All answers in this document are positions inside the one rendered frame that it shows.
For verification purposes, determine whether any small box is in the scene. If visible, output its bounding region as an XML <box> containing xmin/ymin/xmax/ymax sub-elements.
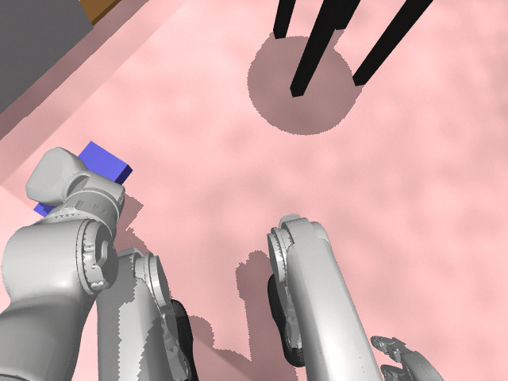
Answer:
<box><xmin>33</xmin><ymin>141</ymin><xmax>133</xmax><ymax>217</ymax></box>

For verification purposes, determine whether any left robot hand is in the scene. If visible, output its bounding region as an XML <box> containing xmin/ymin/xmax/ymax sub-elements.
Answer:
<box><xmin>25</xmin><ymin>147</ymin><xmax>88</xmax><ymax>206</ymax></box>

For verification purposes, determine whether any right robot foot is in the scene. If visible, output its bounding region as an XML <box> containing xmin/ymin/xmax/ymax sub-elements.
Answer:
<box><xmin>267</xmin><ymin>274</ymin><xmax>305</xmax><ymax>368</ymax></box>

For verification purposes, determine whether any left robot arm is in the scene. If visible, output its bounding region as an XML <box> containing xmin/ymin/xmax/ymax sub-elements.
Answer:
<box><xmin>0</xmin><ymin>171</ymin><xmax>125</xmax><ymax>381</ymax></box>

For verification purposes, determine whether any right robot hand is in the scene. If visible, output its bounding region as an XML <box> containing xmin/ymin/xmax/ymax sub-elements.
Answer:
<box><xmin>371</xmin><ymin>336</ymin><xmax>444</xmax><ymax>381</ymax></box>

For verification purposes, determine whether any left robot foot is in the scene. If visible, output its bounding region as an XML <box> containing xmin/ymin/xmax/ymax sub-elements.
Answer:
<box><xmin>171</xmin><ymin>299</ymin><xmax>198</xmax><ymax>381</ymax></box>

